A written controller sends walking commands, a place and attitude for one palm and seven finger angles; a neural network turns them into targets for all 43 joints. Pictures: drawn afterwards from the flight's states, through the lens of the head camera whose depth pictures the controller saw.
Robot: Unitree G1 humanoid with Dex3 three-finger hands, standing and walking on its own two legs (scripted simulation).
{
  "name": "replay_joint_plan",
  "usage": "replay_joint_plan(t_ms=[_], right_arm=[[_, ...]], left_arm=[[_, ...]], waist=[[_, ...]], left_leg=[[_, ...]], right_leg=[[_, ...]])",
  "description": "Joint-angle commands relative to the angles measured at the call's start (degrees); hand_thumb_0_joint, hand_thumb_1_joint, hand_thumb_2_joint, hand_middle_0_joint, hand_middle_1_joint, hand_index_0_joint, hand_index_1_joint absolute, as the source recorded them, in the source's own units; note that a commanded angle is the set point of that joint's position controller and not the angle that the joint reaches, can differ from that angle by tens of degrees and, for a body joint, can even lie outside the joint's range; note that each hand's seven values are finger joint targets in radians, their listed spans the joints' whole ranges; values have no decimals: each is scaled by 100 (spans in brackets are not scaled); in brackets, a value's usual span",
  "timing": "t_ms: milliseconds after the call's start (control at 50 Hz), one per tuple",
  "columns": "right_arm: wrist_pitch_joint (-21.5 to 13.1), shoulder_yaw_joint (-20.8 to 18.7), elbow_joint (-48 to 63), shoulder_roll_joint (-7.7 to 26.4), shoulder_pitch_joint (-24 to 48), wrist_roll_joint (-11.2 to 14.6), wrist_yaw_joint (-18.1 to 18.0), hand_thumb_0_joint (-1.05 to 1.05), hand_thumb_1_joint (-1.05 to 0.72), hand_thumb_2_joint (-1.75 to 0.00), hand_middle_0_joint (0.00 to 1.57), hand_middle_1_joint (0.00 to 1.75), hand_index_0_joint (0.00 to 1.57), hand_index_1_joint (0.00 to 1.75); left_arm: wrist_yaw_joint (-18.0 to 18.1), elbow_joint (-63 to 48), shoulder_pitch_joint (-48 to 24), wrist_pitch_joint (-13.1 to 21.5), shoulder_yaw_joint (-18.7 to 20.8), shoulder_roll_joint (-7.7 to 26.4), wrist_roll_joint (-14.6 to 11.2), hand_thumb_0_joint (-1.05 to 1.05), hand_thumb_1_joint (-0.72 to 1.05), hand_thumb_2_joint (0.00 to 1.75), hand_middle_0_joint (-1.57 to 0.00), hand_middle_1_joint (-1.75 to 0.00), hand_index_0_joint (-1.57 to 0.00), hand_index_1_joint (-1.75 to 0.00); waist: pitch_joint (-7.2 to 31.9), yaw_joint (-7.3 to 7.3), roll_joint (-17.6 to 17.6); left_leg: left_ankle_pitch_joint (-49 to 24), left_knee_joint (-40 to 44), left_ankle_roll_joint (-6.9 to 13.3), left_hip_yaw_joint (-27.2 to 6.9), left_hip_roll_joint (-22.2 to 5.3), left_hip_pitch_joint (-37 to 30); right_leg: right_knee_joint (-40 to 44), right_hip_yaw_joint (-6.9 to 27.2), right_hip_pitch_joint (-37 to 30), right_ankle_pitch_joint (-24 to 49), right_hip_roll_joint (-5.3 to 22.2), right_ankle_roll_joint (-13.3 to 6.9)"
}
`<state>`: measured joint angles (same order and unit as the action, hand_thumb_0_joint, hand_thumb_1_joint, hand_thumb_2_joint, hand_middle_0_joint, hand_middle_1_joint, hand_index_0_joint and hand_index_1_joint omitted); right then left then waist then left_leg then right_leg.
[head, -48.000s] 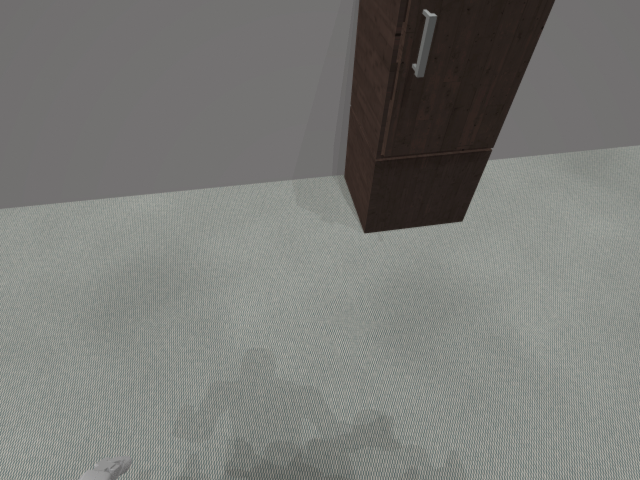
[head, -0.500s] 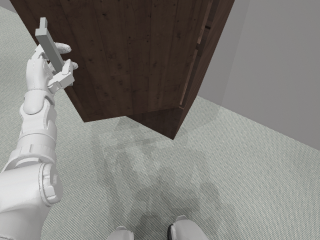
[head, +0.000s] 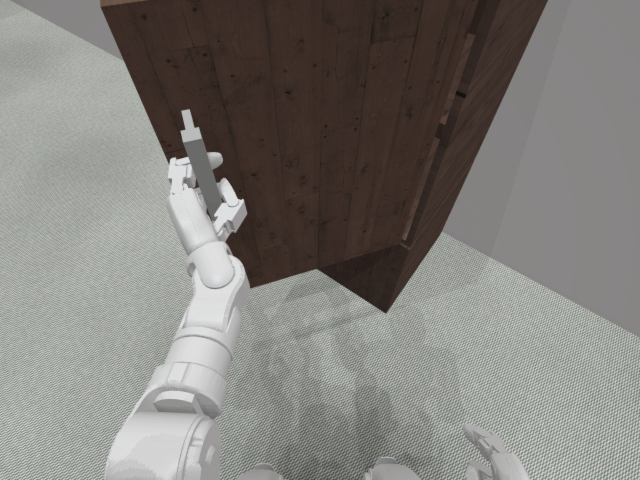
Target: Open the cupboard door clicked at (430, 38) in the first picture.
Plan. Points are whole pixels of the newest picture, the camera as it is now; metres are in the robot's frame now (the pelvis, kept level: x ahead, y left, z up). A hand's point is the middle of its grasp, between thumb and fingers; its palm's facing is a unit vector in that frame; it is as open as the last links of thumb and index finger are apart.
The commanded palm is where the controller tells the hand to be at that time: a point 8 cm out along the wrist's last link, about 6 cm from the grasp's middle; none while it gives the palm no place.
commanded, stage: pull the door open along its arc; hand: left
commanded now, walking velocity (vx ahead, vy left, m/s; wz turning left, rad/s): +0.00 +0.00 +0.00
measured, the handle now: (205, 172) +0.48 +0.16 +0.09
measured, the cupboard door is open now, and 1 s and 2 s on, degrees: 56 77 78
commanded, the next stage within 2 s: open thumb and fingers to let go in 0.76 s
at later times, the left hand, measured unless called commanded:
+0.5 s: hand (253, 234) +0.39 +0.09 +0.08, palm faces +0.43 -0.90 +0.01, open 5.8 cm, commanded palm +0.32 +0.12 +0.08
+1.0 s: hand (290, 278) +0.33 +0.04 +0.08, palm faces +0.40 -0.92 -0.06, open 6.3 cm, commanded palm +0.28 +0.07 +0.08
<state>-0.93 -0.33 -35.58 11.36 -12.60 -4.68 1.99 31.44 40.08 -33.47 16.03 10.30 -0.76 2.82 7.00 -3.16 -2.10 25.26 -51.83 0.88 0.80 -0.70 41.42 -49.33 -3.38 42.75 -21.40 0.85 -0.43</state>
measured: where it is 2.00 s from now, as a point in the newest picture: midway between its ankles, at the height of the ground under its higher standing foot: outside the picture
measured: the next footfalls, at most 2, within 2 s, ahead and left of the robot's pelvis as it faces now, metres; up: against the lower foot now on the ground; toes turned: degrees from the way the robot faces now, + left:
none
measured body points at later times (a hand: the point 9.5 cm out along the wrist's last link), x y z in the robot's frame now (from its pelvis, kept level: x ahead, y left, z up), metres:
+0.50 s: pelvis +0.01 -0.02 +0.01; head +0.05 -0.03 +0.46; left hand +0.36 +0.13 +0.08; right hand +0.07 -0.27 -0.12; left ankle +0.00 +0.11 -0.69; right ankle +0.02 -0.12 -0.69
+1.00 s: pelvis +0.01 -0.03 +0.01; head +0.04 -0.06 +0.46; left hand +0.30 +0.09 +0.09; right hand +0.24 -0.22 -0.08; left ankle +0.00 +0.11 -0.69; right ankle +0.02 -0.12 -0.69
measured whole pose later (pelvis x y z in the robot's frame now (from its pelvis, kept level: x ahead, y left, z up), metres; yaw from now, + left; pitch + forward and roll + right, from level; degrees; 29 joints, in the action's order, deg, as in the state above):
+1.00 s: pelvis +0.01 -0.03 +0.01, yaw +2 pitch +7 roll +0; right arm 1.9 0.9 -33.6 9.0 -4.9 -4.1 0.6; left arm 35.8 9.3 -2.3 3.5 -13.9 -6.3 3.7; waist 5.0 1.2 -2.8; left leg 24.7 -46.2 -1.8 -1.6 -1.0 28.2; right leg -46.6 -5.7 30.0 -23.3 0.4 -2.9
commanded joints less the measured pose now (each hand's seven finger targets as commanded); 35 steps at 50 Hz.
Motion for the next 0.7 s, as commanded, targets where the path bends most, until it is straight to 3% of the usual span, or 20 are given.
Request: replay_joint_plan(t_ms=[0,80,120,220,280,360,420,480,520,580,680], right_arm=[[-120,-304,333,756,-619,-75,-133,0,-90,-90,20,30,20,30],[-158,-288,255,760,-631,-52,-253,0,-90,-90,20,30,20,30],[-185,-271,184,734,-630,-38,-277,0,-90,-90,20,30,20,30],[-263,-297,195,732,-687,-25,-223,0,-90,-90,20,30,20,30],[-292,-334,250,768,-699,-5,-175,0,-90,-90,20,30,20,30],[-311,-373,349,738,-625,34,-91,0,-90,-90,20,30,20,30],[-309,-379,451,727,-467,63,-36,0,-90,-90,20,30,20,30],[-312,-372,653,689,-226,77,-9,0,-90,-90,20,30,20,30],[-287,-340,748,616,-48,91,2,0,-90,-90,20,30,20,30],[-247,-293,897,566,199,76,-15,0,-90,-90,20,30,20,30],[-156,-199,1072,373,550,49,-41,0,-90,-90,20,30,20,30]], left_arm=[[267,-1114,-2439,414,-249,601,343,0,90,90,-40,-135,-40,-135],[95,-1025,-2689,521,-136,729,153,0,90,90,-40,-135,-40,-135],[30,-866,-2667,579,-86,756,88,0,90,90,-40,-135,-40,-135],[-90,-1036,-1962,752,-126,658,6,0,90,90,-40,-135,-40,-135],[-151,-1317,-1499,796,-201,574,-83,0,90,90,-40,-135,-40,-135],[-131,-1935,-670,738,-591,192,-63,0,90,90,-40,-135,-40,-135],[-62,-2390,92,618,-911,-100,-66,0,90,90,-40,-135,-40,-135],[11,-3250,844,505,-1195,-291,-60,0,90,90,-40,-135,-40,-135],[85,-3660,1383,375,-1424,-482,-27,0,90,90,-40,-135,-40,-135],[259,-4076,2018,178,-1628,-585,109,0,90,90,-40,-135,-40,-135],[440,-4688,2641,-178,-2283,-1123,393,0,90,90,-40,-135,-40,-135]], waist=[[2256,-282,453],[2251,-293,539],[2125,-275,417],[2231,-86,235],[2260,-19,441],[2142,108,261],[1825,160,515],[1861,294,484],[1653,345,464],[1269,387,739],[1086,403,585]], left_leg=[[-1625,677,-82,-80,79,-934],[-1518,735,-50,-61,101,-884],[-1425,776,-45,-39,114,-838],[-1682,836,-44,29,122,-953],[-1809,891,-40,40,115,-983],[-2070,999,-50,118,84,-1247],[-1998,1123,-41,118,60,-1306],[-2093,1212,-43,138,65,-1474],[-2055,1266,-52,157,57,-1524],[-1886,1316,-45,111,53,-1518],[-1854,1210,-62,51,74,-1649]], right_leg=[[608,64,-1439,1609,-181,-63],[736,146,-1680,1677,-167,-42],[790,167,-1695,1615,-151,-38],[829,174,-1965,1898,-159,-76],[883,167,-2190,2057,-170,-86],[931,118,-2300,2264,-166,-109],[1056,87,-2370,2128,-160,-114],[1109,107,-2628,2206,-129,-132],[1139,106,-2654,2175,-95,-130],[1234,121,-2628,1953,-59,-126],[1201,94,-2537,1870,-39,-163]])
